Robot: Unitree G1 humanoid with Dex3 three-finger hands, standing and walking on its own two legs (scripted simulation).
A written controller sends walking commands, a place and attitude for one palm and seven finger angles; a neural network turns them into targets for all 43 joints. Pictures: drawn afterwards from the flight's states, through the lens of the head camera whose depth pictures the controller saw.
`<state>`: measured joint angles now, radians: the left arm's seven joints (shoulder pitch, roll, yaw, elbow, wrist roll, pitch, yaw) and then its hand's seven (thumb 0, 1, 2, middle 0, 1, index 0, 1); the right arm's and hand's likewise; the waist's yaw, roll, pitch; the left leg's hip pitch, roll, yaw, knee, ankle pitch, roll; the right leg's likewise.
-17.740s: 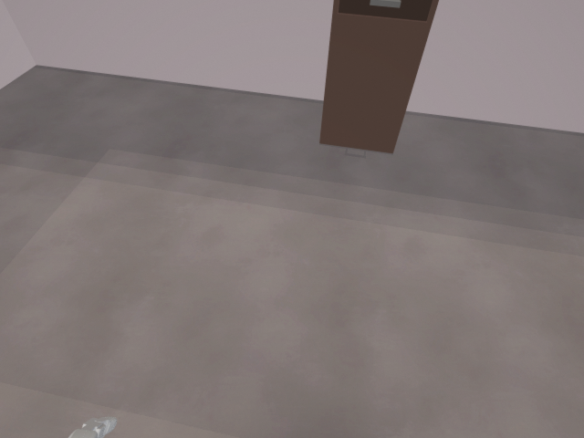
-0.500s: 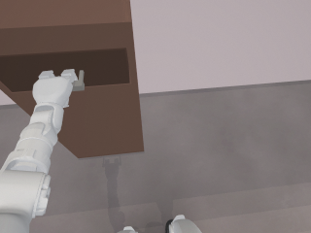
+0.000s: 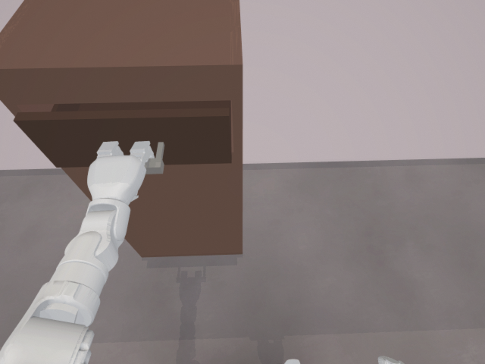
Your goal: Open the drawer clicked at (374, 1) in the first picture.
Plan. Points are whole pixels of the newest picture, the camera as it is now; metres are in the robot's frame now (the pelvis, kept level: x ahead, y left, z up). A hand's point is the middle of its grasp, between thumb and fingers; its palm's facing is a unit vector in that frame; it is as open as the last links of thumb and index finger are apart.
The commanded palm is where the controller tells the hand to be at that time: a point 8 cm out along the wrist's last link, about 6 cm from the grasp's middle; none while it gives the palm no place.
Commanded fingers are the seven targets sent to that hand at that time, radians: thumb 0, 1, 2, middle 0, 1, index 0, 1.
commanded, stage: pull the drawer open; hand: left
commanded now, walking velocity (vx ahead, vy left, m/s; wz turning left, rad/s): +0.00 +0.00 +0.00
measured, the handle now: (131, 157) +0.47 +0.23 +0.02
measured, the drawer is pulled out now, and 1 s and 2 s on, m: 0.03 0.18 0.30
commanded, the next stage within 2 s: none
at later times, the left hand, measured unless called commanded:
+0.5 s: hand (128, 199) +0.39 +0.22 +0.00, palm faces -0.02 -0.06 -1.00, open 5.6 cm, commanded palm +0.33 +0.22 +0.06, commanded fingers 0.00 0.90 0.90 -0.40 -1.35 -0.40 -1.35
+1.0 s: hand (115, 268) +0.27 +0.21 +0.00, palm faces +0.01 -0.10 -0.99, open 5.7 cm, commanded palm +0.22 +0.22 +0.06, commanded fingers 0.00 0.90 0.90 -0.40 -1.35 -0.40 -1.35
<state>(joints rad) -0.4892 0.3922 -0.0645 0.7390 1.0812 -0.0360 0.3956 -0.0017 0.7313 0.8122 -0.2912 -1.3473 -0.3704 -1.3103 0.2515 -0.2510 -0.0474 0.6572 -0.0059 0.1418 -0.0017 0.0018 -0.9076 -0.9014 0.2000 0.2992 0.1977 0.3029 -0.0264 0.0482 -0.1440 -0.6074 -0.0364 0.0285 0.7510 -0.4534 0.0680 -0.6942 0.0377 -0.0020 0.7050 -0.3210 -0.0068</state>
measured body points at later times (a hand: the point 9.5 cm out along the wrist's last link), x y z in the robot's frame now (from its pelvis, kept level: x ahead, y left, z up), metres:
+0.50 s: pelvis -0.01 -0.01 +0.00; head +0.07 -0.03 +0.44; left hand +0.38 +0.22 +0.05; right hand +0.03 -0.28 -0.14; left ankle -0.07 +0.07 -0.71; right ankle +0.00 -0.12 -0.71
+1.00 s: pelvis +0.00 -0.01 +0.01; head +0.04 -0.03 +0.45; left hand +0.26 +0.22 +0.06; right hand +0.21 -0.24 -0.09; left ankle -0.07 +0.07 -0.71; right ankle +0.00 -0.12 -0.71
